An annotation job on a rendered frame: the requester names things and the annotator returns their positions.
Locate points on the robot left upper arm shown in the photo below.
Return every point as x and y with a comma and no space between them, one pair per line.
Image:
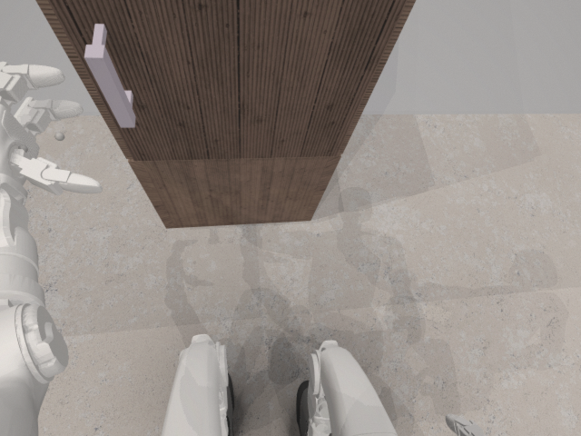
32,352

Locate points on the robot right hand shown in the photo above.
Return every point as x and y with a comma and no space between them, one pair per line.
463,427

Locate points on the robot left forearm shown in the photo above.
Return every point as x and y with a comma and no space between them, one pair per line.
19,268

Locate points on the cupboard door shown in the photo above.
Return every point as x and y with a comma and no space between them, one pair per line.
236,79

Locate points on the robot right shin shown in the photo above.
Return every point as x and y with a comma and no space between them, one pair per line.
319,421

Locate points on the handle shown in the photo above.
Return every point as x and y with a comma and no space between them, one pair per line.
100,63

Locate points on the right robot thigh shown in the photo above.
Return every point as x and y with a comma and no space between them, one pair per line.
354,407

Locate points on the robot left hand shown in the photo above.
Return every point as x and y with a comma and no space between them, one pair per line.
31,119

